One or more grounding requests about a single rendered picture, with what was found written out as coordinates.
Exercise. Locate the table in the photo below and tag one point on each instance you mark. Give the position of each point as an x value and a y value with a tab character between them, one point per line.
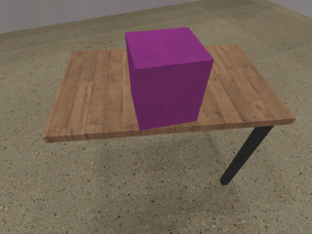
94	101

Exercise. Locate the carton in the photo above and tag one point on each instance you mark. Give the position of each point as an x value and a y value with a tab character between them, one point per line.
169	71

